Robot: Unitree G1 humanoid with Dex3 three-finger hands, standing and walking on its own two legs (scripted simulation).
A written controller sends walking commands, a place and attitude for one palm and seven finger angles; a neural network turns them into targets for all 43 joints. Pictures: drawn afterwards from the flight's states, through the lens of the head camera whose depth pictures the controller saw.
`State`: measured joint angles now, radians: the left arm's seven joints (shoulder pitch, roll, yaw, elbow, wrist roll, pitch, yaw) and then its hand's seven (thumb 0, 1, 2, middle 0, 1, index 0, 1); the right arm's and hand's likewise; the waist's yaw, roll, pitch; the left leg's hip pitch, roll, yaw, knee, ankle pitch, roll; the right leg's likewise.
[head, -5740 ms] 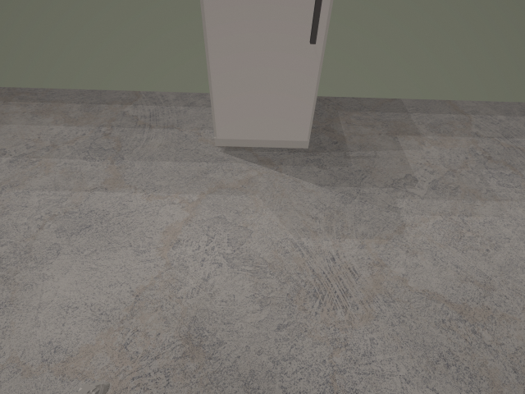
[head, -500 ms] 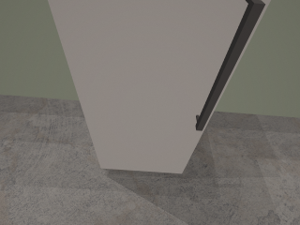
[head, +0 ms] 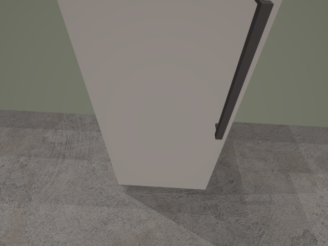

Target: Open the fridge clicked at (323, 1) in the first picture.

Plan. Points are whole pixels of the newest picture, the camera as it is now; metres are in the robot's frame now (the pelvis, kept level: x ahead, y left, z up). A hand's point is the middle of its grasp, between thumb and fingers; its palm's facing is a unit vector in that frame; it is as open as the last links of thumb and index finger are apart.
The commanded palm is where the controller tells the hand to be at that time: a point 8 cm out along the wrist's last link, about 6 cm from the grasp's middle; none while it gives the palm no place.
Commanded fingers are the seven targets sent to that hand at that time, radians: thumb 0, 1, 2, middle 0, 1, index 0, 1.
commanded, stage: come to a stop and stand still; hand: right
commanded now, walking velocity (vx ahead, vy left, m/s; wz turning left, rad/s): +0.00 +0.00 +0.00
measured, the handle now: (233, 84) +0.54 -0.17 +0.12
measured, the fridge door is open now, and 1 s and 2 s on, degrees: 0 0 0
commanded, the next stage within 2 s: look again from close up in 0.52 s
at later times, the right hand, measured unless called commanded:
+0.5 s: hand out of the picture +0.01 -0.20 -0.18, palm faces +0.05 +0.98 -0.21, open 7.4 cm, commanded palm none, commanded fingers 0.00 -0.90 -0.90 0.20 0.30 0.20 0.30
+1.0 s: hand out of the picture +0.02 -0.20 -0.17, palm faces +0.03 +0.98 -0.21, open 7.4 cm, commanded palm none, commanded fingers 0.00 -0.90 -0.90 0.20 0.30 0.20 0.30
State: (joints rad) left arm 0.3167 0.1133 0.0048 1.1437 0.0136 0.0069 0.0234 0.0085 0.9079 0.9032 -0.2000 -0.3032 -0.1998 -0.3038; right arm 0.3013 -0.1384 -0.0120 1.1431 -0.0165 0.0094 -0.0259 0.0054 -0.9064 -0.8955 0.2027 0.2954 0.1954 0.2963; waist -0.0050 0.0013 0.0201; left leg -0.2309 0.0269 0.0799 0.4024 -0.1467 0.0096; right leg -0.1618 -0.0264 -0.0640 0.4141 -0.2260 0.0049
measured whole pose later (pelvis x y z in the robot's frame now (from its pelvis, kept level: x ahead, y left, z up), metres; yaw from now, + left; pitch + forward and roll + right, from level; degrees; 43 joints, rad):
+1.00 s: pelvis +0.00 -0.02 +0.00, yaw -1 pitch -2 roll +0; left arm 0.26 0.20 -0.01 1.08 0.01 -0.02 0.01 0.01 0.91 0.90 -0.20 -0.30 -0.20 -0.30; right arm 0.27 -0.19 0.01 1.07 -0.02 -0.01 -0.02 0.01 -0.90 -0.90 0.20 0.30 0.20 0.30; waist 0.00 0.00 0.02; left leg -0.22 0.06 0.09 0.43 -0.17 -0.01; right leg -0.15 0.01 -0.05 0.43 -0.24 -0.02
